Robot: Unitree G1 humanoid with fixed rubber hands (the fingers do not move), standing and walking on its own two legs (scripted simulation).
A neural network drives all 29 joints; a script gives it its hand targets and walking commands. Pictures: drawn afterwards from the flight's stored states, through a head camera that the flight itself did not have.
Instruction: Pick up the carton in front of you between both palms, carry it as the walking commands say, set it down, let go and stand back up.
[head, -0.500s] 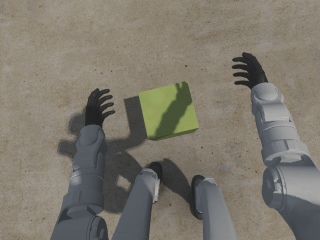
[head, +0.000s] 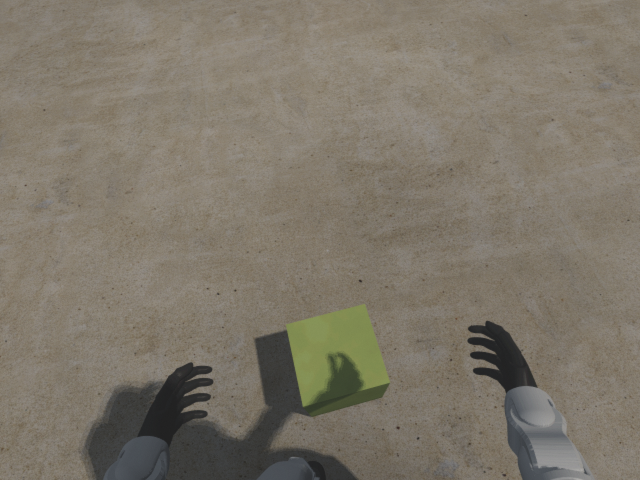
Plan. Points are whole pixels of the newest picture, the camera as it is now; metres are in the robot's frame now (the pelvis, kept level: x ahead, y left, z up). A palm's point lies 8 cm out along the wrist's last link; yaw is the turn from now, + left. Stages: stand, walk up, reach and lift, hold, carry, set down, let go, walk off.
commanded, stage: let go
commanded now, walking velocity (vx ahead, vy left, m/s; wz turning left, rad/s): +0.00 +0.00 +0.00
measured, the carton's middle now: (337, 363) +0.37 +0.04 -0.64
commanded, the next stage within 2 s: stand in 0.66 s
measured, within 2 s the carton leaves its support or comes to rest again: neither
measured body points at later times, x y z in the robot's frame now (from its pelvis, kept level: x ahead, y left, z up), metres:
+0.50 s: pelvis +0.01 -0.03 +0.02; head +0.02 -0.03 +0.47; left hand +0.20 +0.21 -0.04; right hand +0.17 -0.27 -0.06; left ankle +0.00 +0.10 -0.73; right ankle -0.05 -0.13 -0.73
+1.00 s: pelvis -0.02 -0.01 +0.01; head +0.00 +0.02 +0.46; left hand +0.11 +0.28 -0.11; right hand +0.09 -0.32 -0.07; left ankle +0.00 +0.10 -0.73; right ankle -0.05 -0.13 -0.73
